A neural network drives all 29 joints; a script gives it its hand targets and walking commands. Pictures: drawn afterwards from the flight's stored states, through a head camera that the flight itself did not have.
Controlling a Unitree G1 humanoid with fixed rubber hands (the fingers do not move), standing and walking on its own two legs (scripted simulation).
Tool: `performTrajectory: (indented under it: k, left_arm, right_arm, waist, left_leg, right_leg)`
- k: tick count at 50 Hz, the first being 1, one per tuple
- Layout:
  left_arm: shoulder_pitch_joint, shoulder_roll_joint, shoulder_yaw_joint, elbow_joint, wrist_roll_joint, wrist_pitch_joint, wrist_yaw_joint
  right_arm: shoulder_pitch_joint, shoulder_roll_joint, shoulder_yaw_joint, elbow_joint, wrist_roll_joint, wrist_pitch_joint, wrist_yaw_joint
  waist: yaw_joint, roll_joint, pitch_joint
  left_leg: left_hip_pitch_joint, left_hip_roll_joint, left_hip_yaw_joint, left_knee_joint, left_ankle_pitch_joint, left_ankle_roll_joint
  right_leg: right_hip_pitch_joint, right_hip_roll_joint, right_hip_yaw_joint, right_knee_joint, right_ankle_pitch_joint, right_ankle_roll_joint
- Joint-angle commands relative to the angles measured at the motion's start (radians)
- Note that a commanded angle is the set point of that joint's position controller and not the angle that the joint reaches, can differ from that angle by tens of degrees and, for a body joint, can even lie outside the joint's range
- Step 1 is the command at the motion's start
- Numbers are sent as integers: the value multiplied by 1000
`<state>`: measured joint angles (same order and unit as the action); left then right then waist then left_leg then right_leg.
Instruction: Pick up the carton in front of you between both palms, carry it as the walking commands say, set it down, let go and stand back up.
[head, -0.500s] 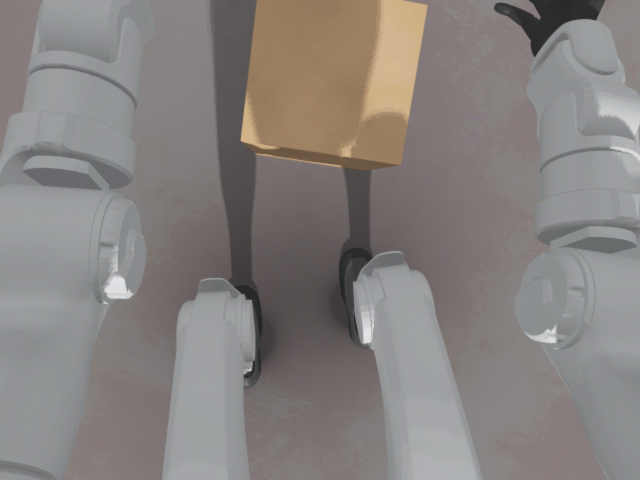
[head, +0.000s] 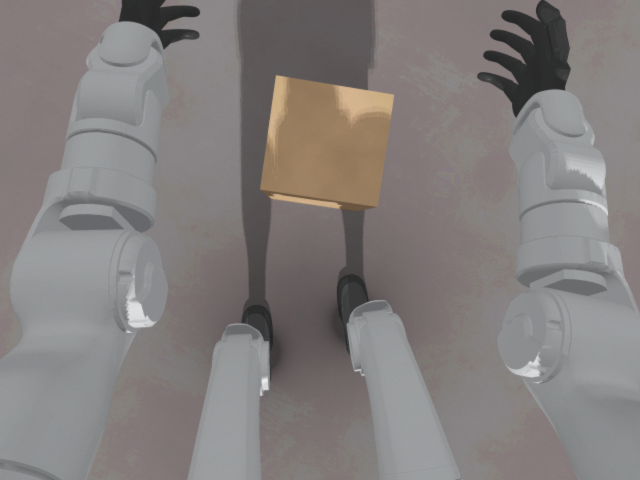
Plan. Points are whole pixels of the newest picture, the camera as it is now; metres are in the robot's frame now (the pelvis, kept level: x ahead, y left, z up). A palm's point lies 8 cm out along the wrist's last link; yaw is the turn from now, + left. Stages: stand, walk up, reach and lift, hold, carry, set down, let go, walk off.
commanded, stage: let go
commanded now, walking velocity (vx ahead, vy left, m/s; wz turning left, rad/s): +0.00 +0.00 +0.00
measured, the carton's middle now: (322, 154) +0.51 -0.08 -0.51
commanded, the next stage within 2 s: stand in 1.38 s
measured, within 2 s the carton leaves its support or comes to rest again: neither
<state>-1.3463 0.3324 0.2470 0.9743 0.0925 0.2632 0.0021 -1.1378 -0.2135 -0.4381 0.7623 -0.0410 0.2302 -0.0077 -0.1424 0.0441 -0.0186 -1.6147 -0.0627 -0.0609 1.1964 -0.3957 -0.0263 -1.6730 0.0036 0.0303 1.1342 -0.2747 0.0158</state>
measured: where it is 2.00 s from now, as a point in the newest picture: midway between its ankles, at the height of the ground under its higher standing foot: (307, 347)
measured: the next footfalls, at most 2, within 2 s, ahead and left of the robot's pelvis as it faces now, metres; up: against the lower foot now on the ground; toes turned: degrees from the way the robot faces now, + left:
none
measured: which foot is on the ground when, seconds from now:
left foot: down 0.00-1.00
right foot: down 0.00-1.00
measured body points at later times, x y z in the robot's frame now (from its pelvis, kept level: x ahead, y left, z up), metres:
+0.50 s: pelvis +0.06 -0.02 +0.10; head +0.25 -0.03 +0.51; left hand +0.42 +0.16 -0.01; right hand +0.34 -0.28 +0.00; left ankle +0.05 +0.12 -0.60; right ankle +0.10 -0.12 -0.60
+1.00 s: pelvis +0.10 +0.02 +0.14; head +0.13 +0.01 +0.59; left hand +0.29 +0.24 +0.07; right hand +0.26 -0.22 +0.07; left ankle +0.05 +0.12 -0.60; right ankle +0.10 -0.12 -0.60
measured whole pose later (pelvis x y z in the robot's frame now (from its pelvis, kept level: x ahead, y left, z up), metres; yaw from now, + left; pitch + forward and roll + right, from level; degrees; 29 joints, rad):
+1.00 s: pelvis +0.10 +0.02 +0.14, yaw -2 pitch +0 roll -1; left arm 0.21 0.20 0.05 0.45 0.01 0.07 -0.04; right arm 0.22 -0.21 -0.04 0.43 -0.01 0.08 0.08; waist -0.01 0.02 0.06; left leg -0.13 -0.03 -0.05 0.45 -0.31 0.02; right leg -0.20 0.01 0.06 0.42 -0.22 0.03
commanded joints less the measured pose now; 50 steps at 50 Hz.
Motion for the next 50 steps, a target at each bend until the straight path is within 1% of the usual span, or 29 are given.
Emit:
performTrajectory:
  k: [1,4,6,9,12,14,17,23,29,33,37,40,42,45,50]
  left_arm:
    - [-111,30,40,-157,45,-26,27]
    - [48,-49,48,-272,65,-35,72]
    - [159,-90,39,-354,60,-44,97]
    - [296,-119,19,-459,52,-62,116]
    - [422,-124,3,-515,42,-83,111]
    - [509,-124,-7,-521,32,-103,100]
    - [648,-126,-19,-498,23,-136,81]
    - [902,-121,-43,-452,9,-202,51]
    - [1117,-97,-75,-482,-13,-250,28]
    - [1242,-85,-102,-513,-30,-272,14]
    - [1340,-85,-133,-537,-44,-280,1]
    - [1409,-79,-149,-559,-53,-270,-11]
    - [1450,-76,-158,-574,-58,-256,-19]
    - [1486,-72,-172,-597,-69,-233,-33]
    - [1517,-64,-193,-631,-87,-196,-55]
  right_arm:
    - [-77,-122,-2,-136,-48,-33,35]
    - [57,-129,24,-193,-83,-45,72]
    - [149,-136,53,-228,-91,-53,95]
    - [278,-138,99,-264,-81,-67,120]
    - [399,-126,146,-287,-57,-85,134]
    - [483,-113,176,-290,-39,-101,137]
    - [608,-88,213,-292,-14,-127,135]
    - [844,-64,278,-315,25,-181,117]
    - [1078,-63,330,-382,48,-218,93]
    - [1211,-61,361,-424,56,-233,83]
    - [1270,-70,377,-436,66,-237,83]
    - [1300,-84,376,-438,65,-225,85]
    - [1313,-93,374,-438,60,-213,86]
    - [1320,-103,368,-431,50,-190,86]
    - [1341,-107,356,-420,24,-152,81]
  waist:
    - [-33,69,-1108]
    - [-24,53,-1133]
    - [-19,32,-1101]
    - [-12,5,-1000]
    - [-3,-16,-892]
    - [4,-28,-829]
    - [18,-43,-753]
    - [46,-78,-631]
    - [57,-90,-484]
    - [69,-68,-367]
    - [93,-16,-236]
    - [110,20,-146]
    - [122,34,-97]
    - [132,33,-38]
    - [127,-10,25]
  left_leg:
    - [533,-54,78,-169,328,-24]
    - [625,-58,77,-225,405,-37]
    - [640,-57,77,-266,408,-43]
    - [634,-55,78,-335,351,-43]
    - [633,-52,84,-398,274,-37]
    - [635,-49,88,-431,234,-31]
    - [646,-44,89,-473,197,-21]
    - [730,-31,79,-545,187,-1]
    - [936,-14,65,-631,216,14]
    - [1108,0,53,-693,258,16]
    - [1239,17,38,-762,285,7]
    - [1303,28,31,-808,297,1]
    - [1330,37,27,-834,306,-1]
    - [1348,50,20,-862,316,-1]
    - [1377,55,19,-875,336,2]
  right_leg:
    - [825,56,-116,-72,466,22]
    - [930,61,-109,-115,520,8]
    - [1005,59,-96,-146,538,-1]
    - [1110,48,-70,-208,527,-8]
    - [1205,36,-46,-271,495,-5]
    - [1265,28,-30,-305,486,-2]
    - [1340,17,-11,-343,490,5]
    - [1452,4,16,-411,530,15]
    - [1521,11,15,-502,503,24]
    - [1539,22,2,-574,451,26]
    - [1550,41,-13,-640,365,17]
    - [1572,51,-25,-678,300,11]
    - [1594,56,-34,-693,274,9]
    - [1630,62,-44,-703,257,8]
    - [1668,71,-50,-710,258,2]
